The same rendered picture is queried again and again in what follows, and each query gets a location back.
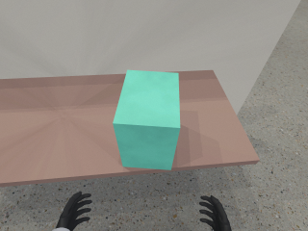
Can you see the robot right hand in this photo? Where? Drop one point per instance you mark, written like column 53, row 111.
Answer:
column 220, row 221

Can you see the table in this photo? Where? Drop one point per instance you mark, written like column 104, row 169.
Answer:
column 57, row 129

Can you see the robot left hand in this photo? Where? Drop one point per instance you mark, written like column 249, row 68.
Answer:
column 69, row 217

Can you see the carton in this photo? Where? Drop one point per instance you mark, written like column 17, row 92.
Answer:
column 147, row 119

